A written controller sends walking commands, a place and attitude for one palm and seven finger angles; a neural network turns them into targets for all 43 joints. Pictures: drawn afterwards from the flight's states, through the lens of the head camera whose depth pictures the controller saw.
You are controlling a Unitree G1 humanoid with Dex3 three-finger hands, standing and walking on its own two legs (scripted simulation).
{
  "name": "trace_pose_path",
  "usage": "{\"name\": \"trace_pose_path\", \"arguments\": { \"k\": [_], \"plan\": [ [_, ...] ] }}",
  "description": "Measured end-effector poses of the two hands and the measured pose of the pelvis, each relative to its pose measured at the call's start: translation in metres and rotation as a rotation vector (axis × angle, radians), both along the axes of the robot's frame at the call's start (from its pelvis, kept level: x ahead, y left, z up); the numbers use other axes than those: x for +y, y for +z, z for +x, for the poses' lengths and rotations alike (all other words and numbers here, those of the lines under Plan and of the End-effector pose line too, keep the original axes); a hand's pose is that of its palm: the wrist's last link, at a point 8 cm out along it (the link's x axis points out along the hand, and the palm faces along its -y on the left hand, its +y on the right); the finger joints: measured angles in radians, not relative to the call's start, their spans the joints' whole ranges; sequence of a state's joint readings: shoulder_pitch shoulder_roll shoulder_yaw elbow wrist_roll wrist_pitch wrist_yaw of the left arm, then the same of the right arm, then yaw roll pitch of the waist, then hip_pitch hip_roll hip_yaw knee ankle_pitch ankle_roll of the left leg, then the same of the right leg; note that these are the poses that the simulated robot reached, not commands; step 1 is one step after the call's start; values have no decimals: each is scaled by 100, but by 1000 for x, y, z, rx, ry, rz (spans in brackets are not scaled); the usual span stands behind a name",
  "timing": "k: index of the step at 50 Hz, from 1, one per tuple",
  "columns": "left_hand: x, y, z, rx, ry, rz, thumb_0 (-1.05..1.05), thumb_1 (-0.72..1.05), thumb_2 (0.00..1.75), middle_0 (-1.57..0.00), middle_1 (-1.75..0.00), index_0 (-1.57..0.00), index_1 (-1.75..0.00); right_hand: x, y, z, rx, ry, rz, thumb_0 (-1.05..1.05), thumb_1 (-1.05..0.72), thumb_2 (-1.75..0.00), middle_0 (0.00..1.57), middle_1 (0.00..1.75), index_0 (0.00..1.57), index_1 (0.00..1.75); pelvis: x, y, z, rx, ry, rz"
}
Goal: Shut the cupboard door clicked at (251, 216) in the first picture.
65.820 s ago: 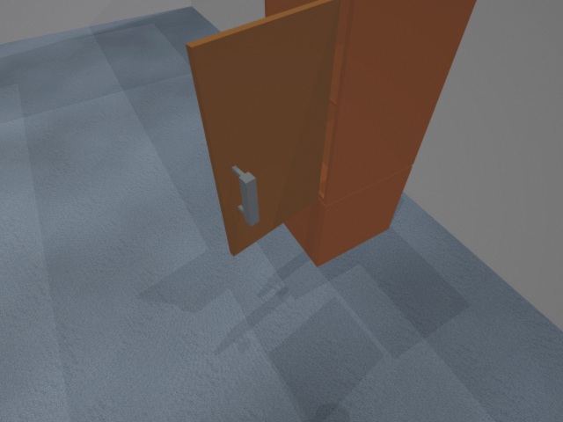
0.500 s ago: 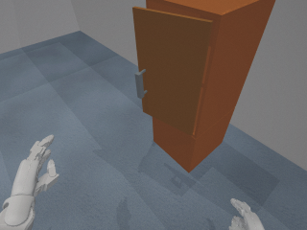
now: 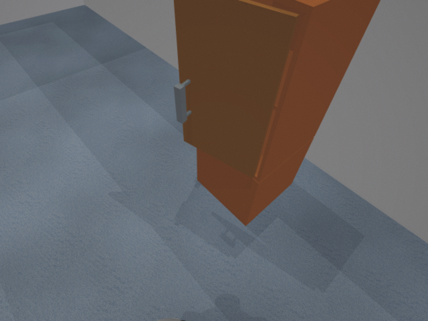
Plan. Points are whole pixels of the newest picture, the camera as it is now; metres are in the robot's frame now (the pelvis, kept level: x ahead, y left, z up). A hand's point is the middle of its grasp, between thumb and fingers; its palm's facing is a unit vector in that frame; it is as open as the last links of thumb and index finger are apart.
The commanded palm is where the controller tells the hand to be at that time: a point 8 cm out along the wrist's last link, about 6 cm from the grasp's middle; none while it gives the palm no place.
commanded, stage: let the arm hang, fingers relaxed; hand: left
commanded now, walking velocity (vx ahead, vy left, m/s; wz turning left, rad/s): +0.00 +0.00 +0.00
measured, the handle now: (184, 101) +0.79 +0.15 -0.09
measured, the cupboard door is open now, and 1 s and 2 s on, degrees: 13 13 13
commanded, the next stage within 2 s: look to check the result in 0.50 s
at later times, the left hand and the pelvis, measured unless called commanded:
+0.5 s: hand out of the picture -0.02 +0.14 -0.18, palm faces +0.04 -0.99 -0.14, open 7.3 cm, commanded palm none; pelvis +0.00 -0.01 +0.00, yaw -1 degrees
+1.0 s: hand out of the picture -0.04 +0.15 -0.18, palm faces +0.04 -0.98 -0.18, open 7.3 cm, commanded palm none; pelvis +0.02 -0.01 +0.00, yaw -1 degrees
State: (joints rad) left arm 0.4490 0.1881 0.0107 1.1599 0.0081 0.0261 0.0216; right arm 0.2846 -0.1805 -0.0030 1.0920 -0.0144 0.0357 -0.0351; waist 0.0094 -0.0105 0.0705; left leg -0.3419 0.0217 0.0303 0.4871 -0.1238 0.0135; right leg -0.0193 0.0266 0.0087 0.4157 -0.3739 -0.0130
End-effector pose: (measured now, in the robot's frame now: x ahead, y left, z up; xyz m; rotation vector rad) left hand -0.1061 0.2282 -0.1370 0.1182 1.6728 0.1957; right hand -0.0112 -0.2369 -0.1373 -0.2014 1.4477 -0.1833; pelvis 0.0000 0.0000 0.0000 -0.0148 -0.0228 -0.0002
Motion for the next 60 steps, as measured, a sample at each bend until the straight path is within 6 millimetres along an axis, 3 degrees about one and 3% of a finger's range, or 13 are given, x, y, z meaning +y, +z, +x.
{"name": "trace_pose_path", "arguments": {
  "k": [8, 14, 19, 24, 32, 42, 60],
  "plan": [
    [2, -1, 37, -122, -27, 35, 1, 92, 90, -20, -30, -20, -30, 14, -10, 13, -57, -10, 53, 1, -92, -90, 20, 30, 20, 30, 0, 1, 1, -16, -6, 11],
    [-12, -8, 72, -224, -47, 5, 0, 91, 90, -20, -30, -20, -30, 10, -8, 17, -85, -17, 51, 1, -92, -90, 20, 30, 20, 30, -3, 1, 2, -21, -10, 15],
    [-25, -12, 87, -262, -53, -28, 0, 91, 90, -20, -30, -20, -30, 9, -6, 14, -83, -24, 45, 0, -92, -90, 20, 30, 20, 30, -5, 1, 3, -21, -12, 14],
    [-33, -14, 88, -251, -47, -45, 0, 91, 90, -20, -30, -20, -30, 10, -6, 6, -58, -31, 45, 0, -91, -90, 20, 30, 20, 30, -8, 1, 4, -19, -11, 12],
    [-34, -12, 68, -177, -30, -39, 0, 91, 90, -20, -30, -20, -30, 13, -7, -4, -9, -42, 56, 0, -91, -90, 20, 30, 20, 30, -10, 1, 7, -14, -12, 11],
    [-31, -7, 51, -111, -17, -19, 0, 91, 90, -20, -30, -20, -30, 13, -8, 4, -3, -39, 59, 0, -91, -90, 20, 30, 20, 30, -11, 1, 12, -10, -17, 15],
    [-39, -11, 76, -174, -28, -30, 0, 91, 90, -20, -30, -20, -30, -1, -5, 28, -56, -23, 35, 0, -92, -90, 20, 30, 20, 30, -15, 1, 18, -14, -18, 19]
  ]
}}
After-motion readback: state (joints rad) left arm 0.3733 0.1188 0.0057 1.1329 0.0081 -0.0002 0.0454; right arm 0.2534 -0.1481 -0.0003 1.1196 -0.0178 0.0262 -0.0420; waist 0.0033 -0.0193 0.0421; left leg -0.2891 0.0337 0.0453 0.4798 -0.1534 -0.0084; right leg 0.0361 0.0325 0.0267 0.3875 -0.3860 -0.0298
